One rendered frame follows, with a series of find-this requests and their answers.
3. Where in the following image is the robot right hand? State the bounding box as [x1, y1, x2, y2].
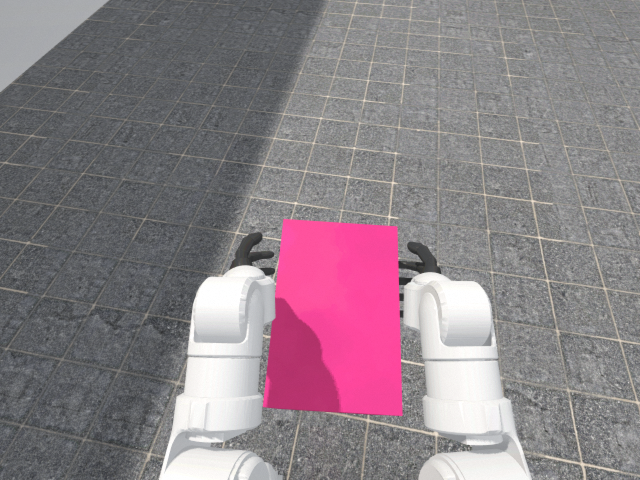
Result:
[398, 242, 441, 318]

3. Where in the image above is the robot left upper arm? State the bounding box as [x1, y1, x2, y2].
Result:
[162, 445, 270, 480]

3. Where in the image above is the robot left hand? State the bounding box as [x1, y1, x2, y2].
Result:
[229, 232, 275, 275]

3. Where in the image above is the left robot forearm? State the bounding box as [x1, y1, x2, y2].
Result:
[159, 265, 275, 480]

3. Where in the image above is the robot right upper arm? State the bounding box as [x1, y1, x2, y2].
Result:
[418, 449, 529, 480]

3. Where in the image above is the carton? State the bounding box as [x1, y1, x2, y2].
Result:
[263, 219, 403, 416]

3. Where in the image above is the right robot forearm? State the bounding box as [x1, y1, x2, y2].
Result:
[403, 272, 532, 480]

